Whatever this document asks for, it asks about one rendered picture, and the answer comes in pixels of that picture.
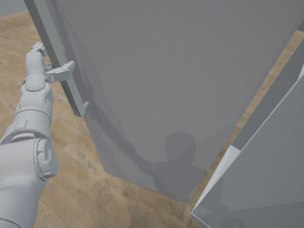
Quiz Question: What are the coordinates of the handle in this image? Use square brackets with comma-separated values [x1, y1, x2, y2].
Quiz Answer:
[24, 0, 89, 118]

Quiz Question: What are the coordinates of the left robot upper arm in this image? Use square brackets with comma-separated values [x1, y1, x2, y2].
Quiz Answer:
[0, 138, 59, 228]

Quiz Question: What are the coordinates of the robot left hand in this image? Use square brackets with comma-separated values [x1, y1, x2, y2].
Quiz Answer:
[25, 42, 75, 83]

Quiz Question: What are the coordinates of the left robot forearm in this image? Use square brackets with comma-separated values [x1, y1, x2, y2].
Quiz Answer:
[0, 73, 54, 145]

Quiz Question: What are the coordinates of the fridge door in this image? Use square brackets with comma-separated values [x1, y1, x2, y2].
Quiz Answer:
[45, 0, 304, 203]

